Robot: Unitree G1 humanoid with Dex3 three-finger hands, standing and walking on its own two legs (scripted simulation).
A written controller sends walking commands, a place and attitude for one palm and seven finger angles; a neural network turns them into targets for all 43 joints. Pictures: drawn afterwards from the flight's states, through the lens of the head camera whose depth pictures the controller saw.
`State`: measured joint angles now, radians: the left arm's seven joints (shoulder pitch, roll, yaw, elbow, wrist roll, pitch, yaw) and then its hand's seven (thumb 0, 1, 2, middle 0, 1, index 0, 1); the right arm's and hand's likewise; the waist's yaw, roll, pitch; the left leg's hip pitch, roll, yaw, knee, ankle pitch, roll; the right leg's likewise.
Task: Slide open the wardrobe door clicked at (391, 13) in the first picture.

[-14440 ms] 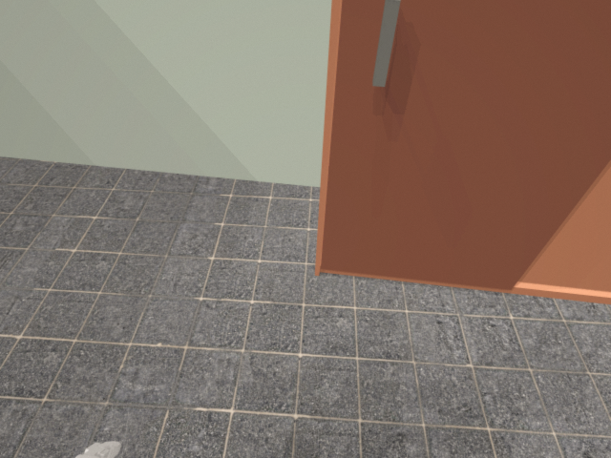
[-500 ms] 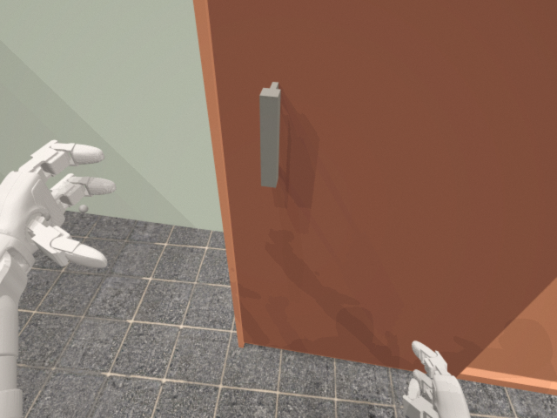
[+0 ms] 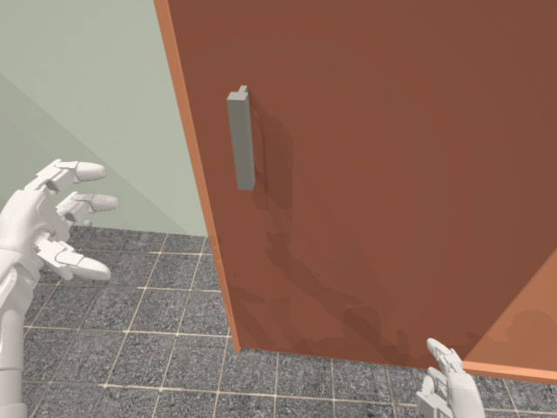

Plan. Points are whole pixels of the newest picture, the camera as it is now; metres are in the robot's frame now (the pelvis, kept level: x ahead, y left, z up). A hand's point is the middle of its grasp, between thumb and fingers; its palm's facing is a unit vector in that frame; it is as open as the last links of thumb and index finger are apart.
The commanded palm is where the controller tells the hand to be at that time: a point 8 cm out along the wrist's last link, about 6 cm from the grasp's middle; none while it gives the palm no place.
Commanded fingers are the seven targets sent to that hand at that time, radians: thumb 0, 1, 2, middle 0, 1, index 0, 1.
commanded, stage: move the hooked fingers beside the handle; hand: left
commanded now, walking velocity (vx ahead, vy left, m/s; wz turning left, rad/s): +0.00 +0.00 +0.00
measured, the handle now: (245, 138) +0.52 +0.13 +0.17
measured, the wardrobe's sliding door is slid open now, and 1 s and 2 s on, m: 0.00 0.00 0.00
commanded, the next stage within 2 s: none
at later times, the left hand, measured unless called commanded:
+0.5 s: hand (120, 201) +0.31 +0.25 +0.19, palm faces +0.07 -1.00 -0.03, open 14.0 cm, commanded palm +0.29 +0.29 +0.19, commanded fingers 0.00 -0.50 0.30 -0.30 -1.20 -0.30 -1.20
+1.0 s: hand (164, 175) +0.38 +0.22 +0.19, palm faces +0.05 -1.00 -0.02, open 14.0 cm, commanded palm +0.36 +0.26 +0.18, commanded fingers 0.00 -0.50 0.30 -0.30 -1.20 -0.30 -1.20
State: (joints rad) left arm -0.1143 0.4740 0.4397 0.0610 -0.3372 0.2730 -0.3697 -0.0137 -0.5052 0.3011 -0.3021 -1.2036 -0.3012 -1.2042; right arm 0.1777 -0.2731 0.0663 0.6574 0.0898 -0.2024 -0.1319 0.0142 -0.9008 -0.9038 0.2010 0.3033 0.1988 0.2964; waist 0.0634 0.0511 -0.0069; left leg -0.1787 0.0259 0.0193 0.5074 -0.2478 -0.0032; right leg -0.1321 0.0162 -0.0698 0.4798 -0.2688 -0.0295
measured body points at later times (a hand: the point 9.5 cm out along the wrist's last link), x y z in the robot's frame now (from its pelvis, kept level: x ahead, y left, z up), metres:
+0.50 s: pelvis +0.00 +0.01 +0.00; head -0.03 +0.00 +0.45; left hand +0.30 +0.31 +0.19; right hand +0.19 -0.22 -0.07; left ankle +0.02 +0.12 -0.74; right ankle +0.00 -0.10 -0.74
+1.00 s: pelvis +0.01 +0.01 +0.00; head -0.01 +0.01 +0.45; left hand +0.37 +0.27 +0.19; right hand +0.17 -0.23 -0.09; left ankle +0.02 +0.12 -0.74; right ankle +0.00 -0.10 -0.74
